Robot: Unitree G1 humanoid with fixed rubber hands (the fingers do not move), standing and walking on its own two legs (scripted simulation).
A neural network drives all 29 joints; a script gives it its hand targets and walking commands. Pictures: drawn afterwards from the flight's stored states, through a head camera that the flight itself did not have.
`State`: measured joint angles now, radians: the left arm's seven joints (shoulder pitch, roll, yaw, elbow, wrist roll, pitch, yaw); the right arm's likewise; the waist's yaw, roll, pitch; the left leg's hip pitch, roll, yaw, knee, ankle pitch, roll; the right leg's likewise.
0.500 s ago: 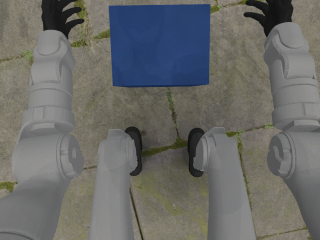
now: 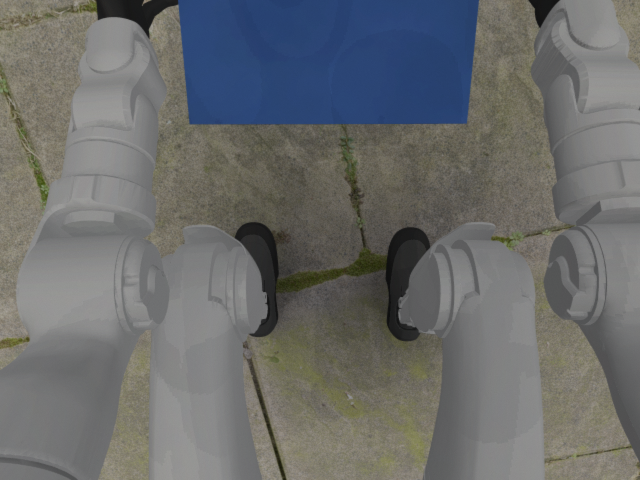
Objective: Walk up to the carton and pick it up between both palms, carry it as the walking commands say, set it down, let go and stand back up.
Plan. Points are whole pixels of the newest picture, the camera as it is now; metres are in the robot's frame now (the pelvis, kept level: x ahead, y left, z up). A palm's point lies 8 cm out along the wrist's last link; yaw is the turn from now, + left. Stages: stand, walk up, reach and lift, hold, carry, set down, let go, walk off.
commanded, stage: reach and lift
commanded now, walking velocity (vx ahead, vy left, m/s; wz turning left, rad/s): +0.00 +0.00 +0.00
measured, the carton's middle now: (325, 38) +0.51 +0.01 -0.28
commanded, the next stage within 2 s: none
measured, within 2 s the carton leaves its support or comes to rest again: leaves its support in 1.76 s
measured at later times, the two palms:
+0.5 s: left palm (135, 5) +0.53 +0.20 -0.21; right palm out of the picture +0.54 -0.19 -0.21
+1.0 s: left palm (153, 0) +0.54 +0.18 -0.21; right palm out of the picture +0.54 -0.16 -0.21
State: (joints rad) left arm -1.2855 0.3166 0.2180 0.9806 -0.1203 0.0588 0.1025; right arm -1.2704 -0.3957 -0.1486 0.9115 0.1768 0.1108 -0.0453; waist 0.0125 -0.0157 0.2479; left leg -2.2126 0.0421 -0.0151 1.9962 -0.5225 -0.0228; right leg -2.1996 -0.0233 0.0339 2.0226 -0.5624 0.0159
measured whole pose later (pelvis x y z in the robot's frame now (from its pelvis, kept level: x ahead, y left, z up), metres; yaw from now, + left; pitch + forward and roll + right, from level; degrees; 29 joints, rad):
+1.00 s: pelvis -0.01 +0.00 -0.03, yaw +0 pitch +36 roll +1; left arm -1.46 0.37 0.04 1.05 -0.27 0.05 0.13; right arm -1.43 -0.38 -0.03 0.97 0.26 0.08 -0.11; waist 0.02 -0.01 0.42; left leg -2.22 0.04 -0.02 2.11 -0.52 -0.02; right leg -2.21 -0.02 0.04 2.14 -0.56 0.02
